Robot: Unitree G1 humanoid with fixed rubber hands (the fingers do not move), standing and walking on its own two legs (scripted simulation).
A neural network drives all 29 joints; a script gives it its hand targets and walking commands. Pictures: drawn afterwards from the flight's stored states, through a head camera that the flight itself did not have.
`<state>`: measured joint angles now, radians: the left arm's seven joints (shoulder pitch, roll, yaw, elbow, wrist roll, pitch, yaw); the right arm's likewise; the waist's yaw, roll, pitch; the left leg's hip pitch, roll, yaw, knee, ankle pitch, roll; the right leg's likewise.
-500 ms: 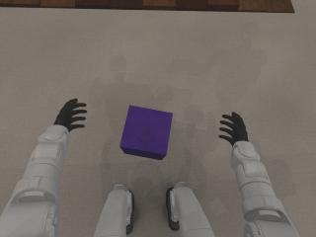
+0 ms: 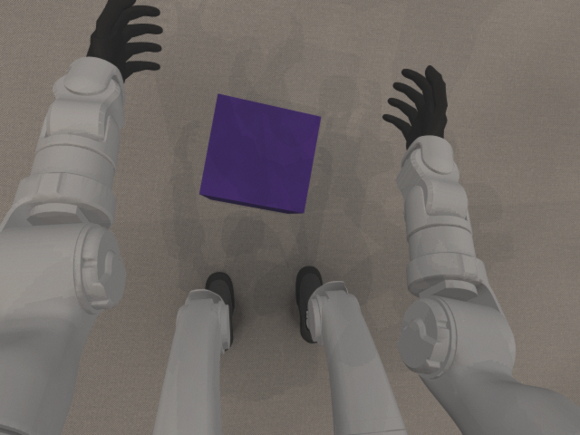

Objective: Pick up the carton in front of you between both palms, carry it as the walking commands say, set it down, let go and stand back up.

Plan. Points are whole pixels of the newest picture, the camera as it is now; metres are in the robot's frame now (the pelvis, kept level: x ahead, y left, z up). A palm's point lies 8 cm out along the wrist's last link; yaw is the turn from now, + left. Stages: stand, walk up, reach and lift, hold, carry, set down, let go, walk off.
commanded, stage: reach and lift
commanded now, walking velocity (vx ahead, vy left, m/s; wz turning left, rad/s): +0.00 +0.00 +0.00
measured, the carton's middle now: (258, 163) +0.49 -0.01 -0.51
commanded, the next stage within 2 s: none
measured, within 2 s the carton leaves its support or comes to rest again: leaves its support in 1.56 s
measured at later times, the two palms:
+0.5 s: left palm (162, 136) +0.51 +0.18 -0.36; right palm (362, 168) +0.45 -0.20 -0.35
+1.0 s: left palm (184, 143) +0.52 +0.15 -0.45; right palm (350, 166) +0.47 -0.20 -0.43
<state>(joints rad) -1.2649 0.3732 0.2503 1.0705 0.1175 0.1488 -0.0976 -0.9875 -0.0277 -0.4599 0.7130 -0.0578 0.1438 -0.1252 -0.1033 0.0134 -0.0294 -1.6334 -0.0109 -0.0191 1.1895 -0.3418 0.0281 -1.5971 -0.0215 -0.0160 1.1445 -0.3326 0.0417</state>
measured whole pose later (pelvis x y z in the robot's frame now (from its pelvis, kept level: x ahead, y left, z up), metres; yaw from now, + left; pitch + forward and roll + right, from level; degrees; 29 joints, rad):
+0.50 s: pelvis -0.04 -0.02 -0.20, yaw -2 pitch +45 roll -5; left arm -1.37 0.49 0.01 1.09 -0.15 0.10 0.00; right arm -1.15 -0.15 -0.25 0.84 0.19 0.09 -0.21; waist -0.07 -0.02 0.13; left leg -2.23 0.00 -0.05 1.95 -0.51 0.00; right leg -2.19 0.02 -0.02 1.91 -0.51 0.04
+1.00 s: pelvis -0.04 -0.01 -0.27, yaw -3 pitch +38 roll -4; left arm -1.50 0.49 -0.11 1.20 -0.22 0.04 0.04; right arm -1.36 -0.23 -0.15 1.10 0.32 0.01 -0.19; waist -0.07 -0.07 0.33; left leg -2.30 0.02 -0.04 2.21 -0.57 0.02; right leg -2.27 0.05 -0.01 2.16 -0.54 0.07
